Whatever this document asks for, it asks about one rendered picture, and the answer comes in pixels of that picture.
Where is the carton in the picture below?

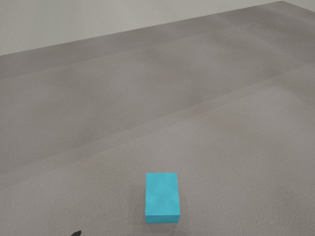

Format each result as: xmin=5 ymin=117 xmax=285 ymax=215
xmin=145 ymin=172 xmax=180 ymax=223

